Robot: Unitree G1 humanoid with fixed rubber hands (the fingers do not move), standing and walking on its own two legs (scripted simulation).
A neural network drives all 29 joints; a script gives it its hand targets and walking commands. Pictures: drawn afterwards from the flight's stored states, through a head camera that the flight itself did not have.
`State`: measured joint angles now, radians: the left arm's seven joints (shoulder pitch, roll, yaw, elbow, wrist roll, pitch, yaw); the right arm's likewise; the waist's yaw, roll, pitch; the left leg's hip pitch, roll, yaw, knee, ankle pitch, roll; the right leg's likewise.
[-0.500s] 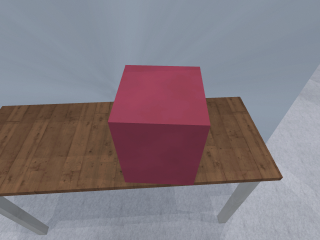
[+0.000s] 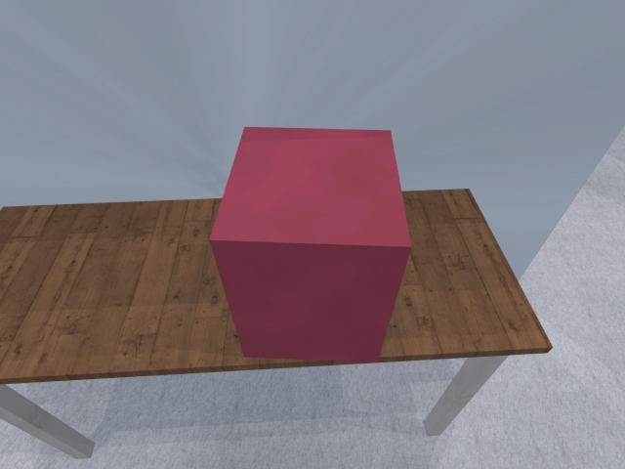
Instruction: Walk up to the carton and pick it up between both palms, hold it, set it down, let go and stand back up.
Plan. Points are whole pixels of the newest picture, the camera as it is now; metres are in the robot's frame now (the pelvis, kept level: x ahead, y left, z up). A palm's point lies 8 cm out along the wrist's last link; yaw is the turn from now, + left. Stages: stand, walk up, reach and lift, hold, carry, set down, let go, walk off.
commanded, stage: stand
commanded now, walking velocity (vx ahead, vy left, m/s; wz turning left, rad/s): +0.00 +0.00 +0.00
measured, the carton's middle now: (313, 249) +0.45 +0.01 +0.01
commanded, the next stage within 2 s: none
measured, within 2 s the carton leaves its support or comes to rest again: neither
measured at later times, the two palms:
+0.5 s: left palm out of the picture +0.00 +0.24 -0.14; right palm out of the picture +0.00 -0.24 -0.13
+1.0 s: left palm out of the picture -0.01 +0.24 -0.14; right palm out of the picture +0.00 -0.24 -0.14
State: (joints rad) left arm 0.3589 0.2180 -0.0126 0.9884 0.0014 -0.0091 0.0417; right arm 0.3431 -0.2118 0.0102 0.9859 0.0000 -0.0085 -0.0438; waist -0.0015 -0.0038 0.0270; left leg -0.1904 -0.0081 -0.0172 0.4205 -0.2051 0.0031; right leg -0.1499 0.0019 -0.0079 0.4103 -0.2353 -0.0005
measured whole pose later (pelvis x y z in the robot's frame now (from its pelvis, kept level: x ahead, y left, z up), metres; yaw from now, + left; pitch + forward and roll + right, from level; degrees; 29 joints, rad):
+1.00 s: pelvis +0.00 +0.00 +0.00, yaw +0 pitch -1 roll +0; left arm 0.36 0.20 -0.01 1.02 0.00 -0.01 0.05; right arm 0.34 -0.20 0.02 1.03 0.00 -0.01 -0.05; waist 0.00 0.00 0.03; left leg -0.19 -0.01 -0.02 0.41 -0.21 0.00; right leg -0.15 0.00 -0.01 0.40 -0.24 0.00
